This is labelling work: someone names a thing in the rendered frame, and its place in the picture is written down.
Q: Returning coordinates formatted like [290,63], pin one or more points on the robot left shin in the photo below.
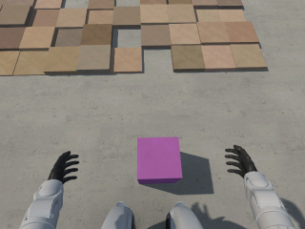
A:
[121,203]

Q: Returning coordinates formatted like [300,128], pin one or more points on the robot right thigh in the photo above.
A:
[182,217]

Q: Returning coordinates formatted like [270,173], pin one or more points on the carton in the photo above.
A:
[158,160]

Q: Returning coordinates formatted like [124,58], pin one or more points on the robot left forearm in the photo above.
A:
[43,213]

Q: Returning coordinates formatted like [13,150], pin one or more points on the robot right hand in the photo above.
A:
[244,163]

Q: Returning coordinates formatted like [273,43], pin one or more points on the robot left hand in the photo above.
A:
[58,171]

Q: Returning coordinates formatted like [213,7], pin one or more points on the robot right forearm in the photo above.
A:
[268,209]

